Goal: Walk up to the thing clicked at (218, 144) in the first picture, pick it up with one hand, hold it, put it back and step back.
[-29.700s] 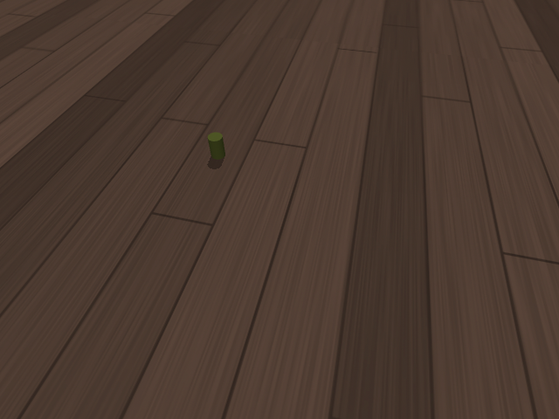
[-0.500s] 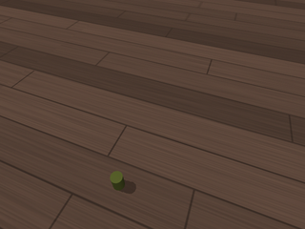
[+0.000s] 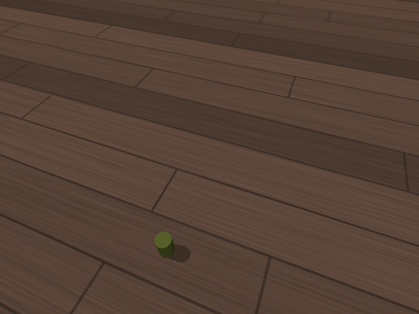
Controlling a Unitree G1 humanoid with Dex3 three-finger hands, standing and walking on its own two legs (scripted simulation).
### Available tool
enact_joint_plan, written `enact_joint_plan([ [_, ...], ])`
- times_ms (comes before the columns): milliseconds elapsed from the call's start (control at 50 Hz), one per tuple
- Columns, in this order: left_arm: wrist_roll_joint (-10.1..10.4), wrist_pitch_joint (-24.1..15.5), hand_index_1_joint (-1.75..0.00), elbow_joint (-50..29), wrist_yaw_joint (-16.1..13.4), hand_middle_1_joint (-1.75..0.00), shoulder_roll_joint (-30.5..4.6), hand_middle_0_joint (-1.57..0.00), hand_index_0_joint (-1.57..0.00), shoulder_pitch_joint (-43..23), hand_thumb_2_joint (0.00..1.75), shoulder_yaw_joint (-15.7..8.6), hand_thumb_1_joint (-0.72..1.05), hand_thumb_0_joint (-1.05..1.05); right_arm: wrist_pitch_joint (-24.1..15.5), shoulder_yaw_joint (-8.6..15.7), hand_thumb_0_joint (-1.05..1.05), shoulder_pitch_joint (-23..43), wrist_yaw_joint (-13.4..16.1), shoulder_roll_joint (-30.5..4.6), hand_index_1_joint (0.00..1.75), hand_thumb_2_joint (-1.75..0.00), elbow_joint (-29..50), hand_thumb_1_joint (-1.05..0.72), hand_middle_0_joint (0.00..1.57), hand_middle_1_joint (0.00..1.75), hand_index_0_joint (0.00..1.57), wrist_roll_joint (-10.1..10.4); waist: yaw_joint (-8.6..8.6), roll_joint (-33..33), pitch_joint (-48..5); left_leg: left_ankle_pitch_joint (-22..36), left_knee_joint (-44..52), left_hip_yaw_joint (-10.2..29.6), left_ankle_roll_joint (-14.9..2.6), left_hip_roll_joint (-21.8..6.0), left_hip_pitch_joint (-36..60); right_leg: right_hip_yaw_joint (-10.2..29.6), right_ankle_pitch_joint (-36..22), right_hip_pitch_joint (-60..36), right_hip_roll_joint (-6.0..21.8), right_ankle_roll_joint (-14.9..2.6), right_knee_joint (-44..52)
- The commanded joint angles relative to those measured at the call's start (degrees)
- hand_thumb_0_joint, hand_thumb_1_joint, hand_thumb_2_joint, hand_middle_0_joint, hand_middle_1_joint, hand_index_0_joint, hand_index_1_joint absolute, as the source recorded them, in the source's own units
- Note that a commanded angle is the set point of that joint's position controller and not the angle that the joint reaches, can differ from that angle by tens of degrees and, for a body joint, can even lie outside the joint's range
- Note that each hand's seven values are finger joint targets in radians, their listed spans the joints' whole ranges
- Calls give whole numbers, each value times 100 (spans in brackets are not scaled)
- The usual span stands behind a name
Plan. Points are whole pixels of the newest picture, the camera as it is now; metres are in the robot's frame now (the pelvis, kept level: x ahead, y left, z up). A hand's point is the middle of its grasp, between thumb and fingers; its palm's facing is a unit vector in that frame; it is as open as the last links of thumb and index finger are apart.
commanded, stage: stand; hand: left
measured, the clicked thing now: (165, 245) +0.53 +0.24 -0.72
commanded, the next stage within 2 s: walk up in 0.36 s
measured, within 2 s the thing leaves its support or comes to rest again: neither
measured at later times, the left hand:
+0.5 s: hand out of the picture +0.08 +0.26 -0.16, palm faces +0.00 -0.93 -0.36, open 7.3 cm
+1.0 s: hand out of the picture +0.00 +0.31 -0.18, palm faces -0.09 -0.93 -0.37, open 7.3 cm
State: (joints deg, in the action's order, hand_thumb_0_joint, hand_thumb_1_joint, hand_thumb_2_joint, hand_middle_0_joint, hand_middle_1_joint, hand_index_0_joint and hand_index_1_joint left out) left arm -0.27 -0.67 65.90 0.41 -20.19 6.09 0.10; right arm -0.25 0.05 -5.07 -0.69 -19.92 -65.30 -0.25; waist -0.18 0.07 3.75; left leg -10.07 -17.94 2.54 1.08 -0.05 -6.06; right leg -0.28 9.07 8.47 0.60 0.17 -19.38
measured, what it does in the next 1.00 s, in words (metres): walks backwards: left foot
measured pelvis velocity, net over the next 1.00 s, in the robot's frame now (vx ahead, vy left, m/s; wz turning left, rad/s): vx -0.12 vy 0.05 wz -0.05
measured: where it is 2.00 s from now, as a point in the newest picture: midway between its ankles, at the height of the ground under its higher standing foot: outside the picture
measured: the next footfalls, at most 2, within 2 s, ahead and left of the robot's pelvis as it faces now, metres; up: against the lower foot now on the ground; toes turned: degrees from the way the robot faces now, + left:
left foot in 0.66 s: -0.04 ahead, +0.14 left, +0.00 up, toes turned -1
right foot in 1.10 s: -0.15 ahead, -0.07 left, +0.00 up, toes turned -1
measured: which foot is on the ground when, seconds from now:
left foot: down 0.00-0.48, up 0.50-0.64, down 0.66-1.00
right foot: down 0.00-0.68, up 0.70-1.00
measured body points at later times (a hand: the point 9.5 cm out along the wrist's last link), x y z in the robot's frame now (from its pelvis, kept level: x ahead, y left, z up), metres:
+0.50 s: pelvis -0.02 +0.00 -0.01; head +0.03 -0.01 +0.44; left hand +0.08 +0.30 -0.14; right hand +0.07 -0.32 -0.14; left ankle -0.01 +0.13 -0.74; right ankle +0.02 -0.12 -0.75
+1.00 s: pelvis -0.12 +0.05 -0.02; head -0.04 +0.07 +0.42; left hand +0.00 +0.36 -0.16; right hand -0.04 -0.26 -0.13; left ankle -0.08 +0.14 -0.75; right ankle -0.17 -0.08 -0.70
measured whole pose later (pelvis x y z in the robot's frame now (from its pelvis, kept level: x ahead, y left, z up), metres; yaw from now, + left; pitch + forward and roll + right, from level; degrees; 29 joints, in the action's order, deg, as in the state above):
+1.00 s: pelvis -0.12 +0.05 -0.02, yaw -3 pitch -1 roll +0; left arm -1.0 4.6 50.2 -1.3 -22.3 6.1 -4.0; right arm 1.8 3.2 -6.4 1.7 -19.4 -51.5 -1.2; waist 0.6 -2.5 12.7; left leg -14.4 -33.1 -3.5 -3.5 1.1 -17.4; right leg 7.1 27.6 19.6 -4.0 1.2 -54.5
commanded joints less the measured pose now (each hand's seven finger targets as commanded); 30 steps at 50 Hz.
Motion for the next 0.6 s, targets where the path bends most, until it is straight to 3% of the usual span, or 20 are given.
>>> enact_joint_plan([
  [0,-8,-152,-30,-350,-72,-30,-1276,-20,-20,-234,90,-212,90,0,-138,209,0,225,77,-1185,30,-90,321,-90,20,30,20,-3,37,-111,-594,514,242,408,-188,-632,2,555,-404,-191,662,-137,328],
  [40,10,-147,-30,-362,-68,-30,-1270,-20,-20,-267,90,-214,90,0,-146,191,0,181,82,-1205,30,-90,295,-90,20,30,20,-14,33,41,-597,634,250,403,-177,-642,-77,554,-567,-289,669,-142,273],
  [140,-2,-127,-30,-346,-67,-30,-1282,-20,-20,-172,90,-220,90,0,-118,195,0,156,80,-1196,30,-90,292,-90,20,30,20,-9,9,-39,-467,215,263,405,-188,-604,-113,590,-17,-105,644,-130,397],
  [200,-7,-145,-30,-381,-80,-30,-1289,-20,-20,-215,90,-225,90,0,-128,202,0,138,86,-1194,30,-90,322,-90,20,30,20,-16,32,-70,-586,583,205,390,-172,-638,-59,582,-536,-279,682,-163,303],
  [320,-2,-160,-30,-395,-84,-30,-1251,-20,-20,-165,90,-210,90,0,-123,193,0,126,90,-1200,30,-90,326,-90,20,30,20,-8,2,-15,-568,710,157,392,-167,-657,-63,560,-734,-333,679,-154,327],
  [340,63,-69,-30,-498,-142,-30,-1551,-20,-20,-225,90,-517,90,0,-17,293,0,324,112,-1452,30,-90,307,-90,20,30,20,-3,-43,-29,106,1601,-499,352,-238,-502,-534,619,-2005,69,654,-192,-137],
  [360,86,-33,-30,-620,-165,-30,-1565,-20,-20,-131,90,-544,90,0,20,284,0,162,131,-1349,30,-90,395,-90,20,30,20,39,-19,-110,-171,1788,-816,221,-238,-449,-504,605,-2502,-92,742,-304,-297],
  [420,87,47,-30,-824,-181,-30,-1669,-20,-20,-161,90,-629,90,0,98,307,0,-11,145,-1229,30,-90,540,-90,20,30,20,79,-2,-431,-632,941,-1778,-59,-189,-44,-541,997,-2970,-80,1239,-820,-282],
  [440,47,73,-30,-978,-186,-30,-1709,-20,-20,-353,90,-650,90,0,144,349,0,-91,140,-1236,30,-90,598,-90,20,30,20,57,52,-707,-760,-73,-2210,-134,-189,103,-635,1208,-2916,-10,1523,-1052,-224],
  [460,7,94,-30,-1124,-194,-30,-1689,-20,-20,-495,90,-645,90,0,194,373,0,-236,141,-1215,30,-90,630,-90,20,30,20,35,51,-926,-799,-1524,-2750,-133,-209,241,-726,1448,-2858,174,1787,-1291,-217],
  [480,-58,105,-30,-1251,-200,-30,-1669,-20,-20,-581,90,-650,90,0,248,404,0,-356,137,-1233,30,-90,668,-90,20,30,20,-8,59,-982,-769,-2117,-3285,-34,-243,226,-814,1523,-2641,420,1934,-1455,-225],
  [520,-115,149,-30,-1458,-194,-30,-1680,-20,-20,-764,90,-668,90,0,304,446,0,-577,94,-1246,30,-90,772,-90,20,30,20,-10,157,-1061,-759,-2181,-3475,95,-321,114,-757,1327,-2290,788,1899,-1452,-369],
  [560,-155,181,-30,-1587,-218,-30,-1611,-20,-20,-831,90,-649,90,0,275,506,0,-619,90,-1303,30,-90,863,-90,20,30,20,13,179,-1084,-873,-1788,-3070,107,-338,17,-839,1215,-2267,639,1696,-1214,-708],
  [580,-152,203,-30,-1631,-223,-30,-1569,-20,-20,-790,90,-632,90,0,238,492,0,-645,104,-1279,30,-90,898,-90,20,30,20,1,154,-1019,-958,-1449,-2340,27,-324,-33,-881,1123,-2151,339,1518,-1043,-975],
])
